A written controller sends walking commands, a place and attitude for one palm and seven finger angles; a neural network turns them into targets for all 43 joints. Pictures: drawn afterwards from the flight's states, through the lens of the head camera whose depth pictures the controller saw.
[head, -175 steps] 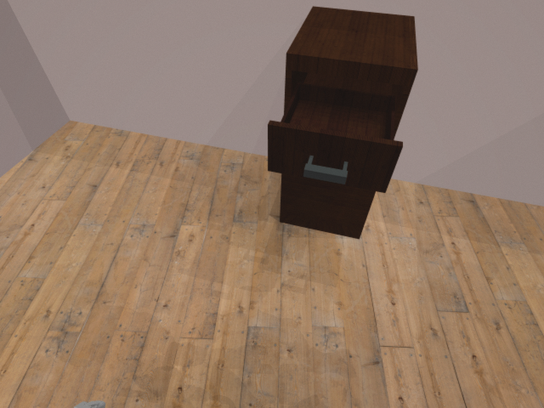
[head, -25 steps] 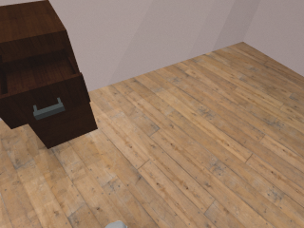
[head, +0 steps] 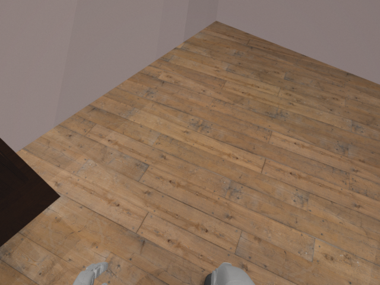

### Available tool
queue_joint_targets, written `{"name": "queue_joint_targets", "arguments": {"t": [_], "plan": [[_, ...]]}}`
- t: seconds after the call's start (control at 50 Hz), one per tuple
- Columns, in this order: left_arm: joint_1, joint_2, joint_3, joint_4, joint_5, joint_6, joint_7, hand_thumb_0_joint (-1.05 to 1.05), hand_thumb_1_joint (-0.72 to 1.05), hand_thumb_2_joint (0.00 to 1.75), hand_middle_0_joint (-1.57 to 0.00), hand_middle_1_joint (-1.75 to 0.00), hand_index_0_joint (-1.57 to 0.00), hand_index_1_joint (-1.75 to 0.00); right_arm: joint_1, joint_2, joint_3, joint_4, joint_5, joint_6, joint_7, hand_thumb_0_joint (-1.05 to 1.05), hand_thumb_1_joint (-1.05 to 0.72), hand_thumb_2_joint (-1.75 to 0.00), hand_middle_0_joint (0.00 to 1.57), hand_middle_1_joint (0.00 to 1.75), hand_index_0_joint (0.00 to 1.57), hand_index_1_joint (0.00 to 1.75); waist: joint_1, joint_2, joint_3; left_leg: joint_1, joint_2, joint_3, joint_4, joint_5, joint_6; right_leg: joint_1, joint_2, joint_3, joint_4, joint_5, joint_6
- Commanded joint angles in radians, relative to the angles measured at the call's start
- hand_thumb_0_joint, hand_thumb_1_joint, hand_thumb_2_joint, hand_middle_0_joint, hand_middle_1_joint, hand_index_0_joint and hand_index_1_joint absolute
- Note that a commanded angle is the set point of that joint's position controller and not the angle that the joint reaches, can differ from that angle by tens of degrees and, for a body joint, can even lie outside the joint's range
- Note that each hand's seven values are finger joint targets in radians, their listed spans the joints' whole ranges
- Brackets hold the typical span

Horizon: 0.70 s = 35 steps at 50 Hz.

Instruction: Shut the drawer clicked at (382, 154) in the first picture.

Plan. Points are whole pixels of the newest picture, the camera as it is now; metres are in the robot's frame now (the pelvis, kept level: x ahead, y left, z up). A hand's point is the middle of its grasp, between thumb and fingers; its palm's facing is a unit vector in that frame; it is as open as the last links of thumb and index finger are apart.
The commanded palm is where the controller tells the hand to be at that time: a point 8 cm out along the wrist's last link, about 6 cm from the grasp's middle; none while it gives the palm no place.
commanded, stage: turn to face it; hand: left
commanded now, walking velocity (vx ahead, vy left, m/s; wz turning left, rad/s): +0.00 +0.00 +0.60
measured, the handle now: out of the picture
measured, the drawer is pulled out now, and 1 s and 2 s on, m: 0.30 0.30 0.30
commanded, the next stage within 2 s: take the last steps up to it in 1.50 s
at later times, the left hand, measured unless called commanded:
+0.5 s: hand out of the picture +0.05 +0.22 -0.19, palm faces +0.29 -0.94 -0.17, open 7.3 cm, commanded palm none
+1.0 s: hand out of the picture -0.01 +0.19 -0.15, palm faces +0.56 -0.78 -0.29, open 7.3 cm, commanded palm none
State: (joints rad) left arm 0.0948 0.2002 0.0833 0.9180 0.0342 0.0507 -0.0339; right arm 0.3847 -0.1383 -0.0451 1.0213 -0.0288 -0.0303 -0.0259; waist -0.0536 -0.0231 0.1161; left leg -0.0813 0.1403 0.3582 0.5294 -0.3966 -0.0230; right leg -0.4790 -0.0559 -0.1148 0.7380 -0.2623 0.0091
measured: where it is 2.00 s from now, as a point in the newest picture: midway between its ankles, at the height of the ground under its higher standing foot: outside the picture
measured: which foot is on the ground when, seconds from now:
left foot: down 0.00-0.04, up 0.06-0.38, down 0.40-0.96, up 0.98-1.00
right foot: up 0.00-0.02, down 0.04-0.40, up 0.42-0.94, down 0.96-1.00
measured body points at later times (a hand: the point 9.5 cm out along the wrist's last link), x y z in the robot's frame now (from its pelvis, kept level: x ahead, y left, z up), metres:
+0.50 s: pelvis +0.03 +0.02 -0.01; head +0.04 +0.06 +0.44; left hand +0.03 +0.27 -0.18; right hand +0.12 -0.22 -0.13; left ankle +0.03 +0.10 -0.73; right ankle +0.06 -0.12 -0.68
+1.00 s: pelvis +0.01 -0.04 +0.00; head +0.04 -0.05 +0.45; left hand -0.04 +0.23 -0.12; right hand +0.21 -0.24 -0.15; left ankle +0.02 +0.09 -0.71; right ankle +0.08 -0.15 -0.73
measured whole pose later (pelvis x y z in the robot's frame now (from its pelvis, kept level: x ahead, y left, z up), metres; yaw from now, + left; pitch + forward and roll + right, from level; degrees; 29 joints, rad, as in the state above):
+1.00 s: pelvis +0.01 -0.04 +0.00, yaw +32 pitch -1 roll +0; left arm 0.19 0.20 0.07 0.89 0.02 0.03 0.03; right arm 0.21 -0.25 -0.11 0.93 -0.02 0.06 0.01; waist -0.02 0.05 0.04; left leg -0.44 -0.09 -0.12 0.71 -0.34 -0.01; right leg -0.24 -0.02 -0.03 0.54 -0.30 0.01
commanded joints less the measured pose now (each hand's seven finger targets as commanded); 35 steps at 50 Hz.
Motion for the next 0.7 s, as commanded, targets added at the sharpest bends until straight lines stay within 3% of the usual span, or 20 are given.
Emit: {"name": "queue_joint_targets", "arguments": {"t": [0.0, 0.02, 0.04, 0.06, 0.08, 0.1, 0.12, 0.16, 0.28, 0.34, 0.36, 0.38, 0.4, 0.42, 0.44, 0.48, 0.5, 0.54, 0.6, 0.68], "plan": [[0.224, 0.120, 0.012, 0.010, 0.006, -0.070, 0.033, 0.00, 0.90, 0.90, -0.20, -0.30, -0.20, -0.30, 0.061, -0.120, -0.025, -0.014, 0.019, -0.009, 0.002, 0.00, -0.90, -0.90, 0.20, 0.30, 0.20, 0.30, 0.118, -0.027, -0.249, -0.226, 0.123, -0.110, 0.283, 0.478, 0.029, 0.544, -0.109, 0.112, -0.240, 0.411, -0.062], [0.306, 0.200, 0.025, 0.043, -0.006, -0.083, 0.045, 0.00, 0.90, 0.90, -0.20, -0.30, -0.20, -0.30, 0.071, -0.053, -0.008, -0.033, 0.031, -0.005, -0.001, 0.00, -0.90, -0.90, 0.20, 0.30, 0.20, 0.30, 0.129, -0.222, -0.370, -0.397, -0.021, -0.134, 0.532, -0.201, -0.019, 0.685, -0.381, 0.383, -0.256, 0.809, -0.193], [0.289, 0.197, 0.011, 0.042, -0.024, -0.082, 0.050, 0.00, 0.90, 0.90, -0.20, -0.30, -0.20, -0.30, 0.032, -0.074, -0.008, -0.038, 0.032, 0.012, -0.012, 0.00, -0.90, -0.90, 0.20, 0.30, 0.20, 0.30, 0.124, -0.099, -0.342, -0.347, -0.020, -0.295, 0.587, -0.270, -0.007, 0.539, -0.390, 0.320, -0.307, 0.826, -0.245], [0.214, 0.189, 0.010, 0.031, -0.019, -0.086, 0.056, 0.00, 0.90, 0.90, -0.20, -0.30, -0.20, -0.30, 0.044, -0.060, -0.008, -0.027, 0.030, 0.022, -0.011, 0.00, -0.90, -0.90, 0.20, 0.30, 0.20, 0.30, 0.091, -0.182, -0.332, -0.341, -0.022, -0.330, 0.621, -0.240, -0.002, 0.462, -0.367, 0.335, -0.358, 0.644, -0.236], [0.124, 0.150, 0.001, 0.016, -0.017, -0.079, 0.066, 0.00, 0.90, 0.90, -0.20, -0.30, -0.20, -0.30, 0.041, -0.077, -0.013, -0.008, 0.025, 0.033, -0.010, 0.00, -0.90, -0.90, 0.20, 0.30, 0.20, 0.30, 0.070, -0.165, -0.246, -0.336, -0.008, -0.347, 0.621, -0.185, 0.000, 0.365, -0.345, 0.287, -0.407, 0.457, -0.218], [0.065, 0.112, -0.007, 0.003, -0.013, -0.070, 0.072, 0.00, 0.90, 0.90, -0.20, -0.30, -0.20, -0.30, 0.037, -0.061, -0.012, 0.014, 0.019, 0.041, -0.007, 0.00, -0.90, -0.90, 0.20, 0.30, 0.20, 0.30, 0.047, -0.106, -0.163, -0.333, -0.002, -0.337, 0.615, -0.134, -0.005, 0.270, -0.318, 0.213, -0.425, 0.367, -0.202], [0.041, 0.100, -0.010, -0.004, -0.012, -0.064, 0.074, 0.00, 0.90, 0.90, -0.20, -0.30, -0.20, -0.30, 0.043, -0.051, -0.011, 0.022, 0.016, 0.051, -0.005, 0.00, -0.90, -0.90, 0.20, 0.30, 0.20, 0.30, 0.032, -0.083, -0.128, -0.321, -0.008, -0.324, 0.606, -0.102, -0.009, 0.206, -0.300, 0.153, -0.441, 0.311, -0.183], [0.023, 0.097, -0.006, -0.011, -0.008, -0.058, 0.076, 0.00, 0.90, 0.90, -0.20, -0.30, -0.20, -0.30, 0.049, -0.049, -0.013, 0.021, 0.014, 0.062, 0.001, 0.00, -0.90, -0.90, 0.20, 0.30, 0.20, 0.30, 0.022, -0.089, -0.106, -0.316, -0.016, -0.301, 0.566, -0.081, -0.014, 0.166, -0.295, 0.102, -0.464, 0.211, -0.172], [0.073, 0.121, 0.015, -0.012, 0.000, -0.046, 0.079, 0.00, 0.90, 0.90, -0.20, -0.30, -0.20, -0.30, -0.032, -0.039, -0.021, -0.042, 0.013, 0.056, 0.021, 0.00, -0.90, -0.90, 0.20, 0.30, 0.20, 0.30, 0.057, -0.096, -0.114, -0.314, -0.036, -0.246, 0.324, -0.080, -0.014, 0.221, -0.324, 0.053, -0.423, 0.128, -0.153], [0.091, 0.122, 0.024, -0.022, -0.011, -0.036, 0.072, 0.00, 0.90, 0.90, -0.20, -0.30, -0.20, -0.30, -0.010, -0.057, -0.029, -0.058, 0.009, 0.051, 0.024, 0.00, -0.90, -0.90, 0.20, 0.30, 0.20, 0.30, 0.038, -0.088, -0.135, -0.202, -0.061, -0.211, 0.112, 0.067, -0.008, 0.178, -0.296, -0.020, -0.310, 0.065, -0.092], [0.087, 0.104, 0.022, -0.032, -0.018, -0.028, 0.068, 0.00, 0.90, 0.90, -0.20, -0.30, -0.20, -0.30, 0.020, -0.089, -0.038, -0.059, 0.008, 0.045, 0.027, 0.00, -0.90, -0.90, 0.20, 0.30, 0.20, 0.30, 0.015, 0.004, -0.144, -0.135, -0.033, -0.272, -0.030, 0.127, 0.008, 0.116, -0.262, -0.054, -0.203, -0.019, -0.049], [0.097, 0.047, 0.018, -0.062, -0.022, -0.020, 0.061, 0.00, 0.90, 0.90, -0.20, -0.30, -0.20, -0.30, 0.045, -0.184, -0.058, -0.077, 0.001, 0.039, 0.025, 0.00, -0.90, -0.90, 0.20, 0.30, 0.20, 0.30, 0.002, 0.306, -0.137, -0.080, 0.179, -0.606, -0.186, 0.242, 0.100, -0.066, -0.133, -0.106, 0.029, -0.218, 0.032], [0.017, 0.030, 0.008, -0.109, -0.017, -0.021, 0.056, 0.00, 0.90, 0.90, -0.20, -0.30, -0.20, -0.30, 0.077, -0.253, -0.074, -0.085, -0.009, 0.038, 0.015, 0.00, -0.90, -0.90, 0.20, 0.30, 0.20, 0.30, -0.043, 0.368, -0.105, -0.118, 0.329, -0.815, -0.287, 0.353, 0.224, -0.163, -0.049, -0.041, 0.263, -0.369, 0.056], [-0.016, 0.041, 0.015, -0.102, -0.003, -0.015, 0.059, 0.00, 0.90, 0.90, -0.20, -0.30, -0.20, -0.30, 0.070, -0.247, -0.074, -0.066, -0.008, 0.031, 0.001, 0.00, -0.90, -0.90, 0.20, 0.30, 0.20, 0.30, -0.037, 0.290, -0.116, -0.111, 0.293, -0.800, -0.275, 0.367, 0.216, -0.198, -0.051, 0.070, 0.404, -0.305, 0.045], [0.002, 0.040, 0.022, -0.085, -0.006, -0.020, 0.055, 0.00, 0.90, 0.90, -0.20, -0.30, -0.20, -0.30, 0.008, -0.231, -0.067, -0.081, -0.001, 0.027, -0.006, 0.00, -0.90, -0.90, 0.20, 0.30, 0.20, 0.30, -0.003, 0.230, -0.123, -0.095, 0.240, -0.727, -0.248, 0.379, 0.192, -0.218, -0.051, 0.109, 0.465, -0.210, 0.048], [0.076, 0.062, 0.028, -0.036, -0.008, -0.025, 0.046, 0.00, 0.90, 0.90, -0.20, -0.30, -0.20, -0.30, -0.096, -0.194, -0.050, -0.112, 0.005, 0.012, -0.009, 0.00, -0.90, -0.90, 0.20, 0.30, 0.20, 0.30, 0.044, 0.160, -0.147, -0.065, 0.146, -0.569, -0.216, 0.491, 0.153, -0.186, -0.060, 0.113, 0.478, -0.079, 0.065], [0.099, 0.072, 0.028, -0.021, -0.011, -0.023, 0.046, 0.00, 0.90, 0.90, -0.20, -0.30, -0.20, -0.30, -0.106, -0.199, -0.051, -0.114, 0.009, 0.010, -0.010, 0.00, -0.90, -0.90, 0.20, 0.30, 0.20, 0.30, 0.046, 0.144, -0.161, -0.042, 0.121, -0.536, -0.206, 0.551, 0.148, -0.161, -0.054, 0.113, 0.470, -0.061, 0.074], [0.113, 0.084, 0.026, -0.011, -0.016, -0.017, 0.051, 0.00, 0.90, 0.90, -0.20, -0.30, -0.20, -0.30, -0.097, -0.213, -0.053, -0.111, 0.012, 0.010, -0.010, 0.00, -0.90, -0.90, 0.20, 0.30, 0.20, 0.30, 0.043, 0.144, -0.164, -0.024, 0.111, -0.533, -0.203, 0.584, 0.162, -0.133, -0.047, 0.118, 0.435, -0.059, 0.085], [0.105, 0.096, 0.026, -0.011, -0.018, -0.012, 0.053, 0.00, 0.90, 0.90, -0.20, -0.30, -0.20, -0.30, -0.095, -0.232, -0.061, -0.110, 0.012, 0.019, -0.005, 0.00, -0.90, -0.90, 0.20, 0.30, 0.20, 0.30, 0.034, 0.117, -0.144, -0.024, 0.101, -0.571, -0.228, 0.492, 0.174, -0.112, -0.037, 0.119, 0.368, -0.065, 0.093], [0.078, 0.110, 0.026, -0.031, -0.019, -0.011, 0.056, 0.00, 0.90, 0.90, -0.20, -0.30, -0.20, -0.30, -0.101, -0.256, -0.070, -0.116, 0.009, 0.032, 0.003, 0.00, -0.90, -0.90, 0.20, 0.30, 0.20, 0.30, 0.019, 0.163, -0.121, -0.046, 0.092, -0.656, -0.248, 0.347, 0.190, -0.077, -0.024, 0.124, 0.257, -0.107, 0.092]]}}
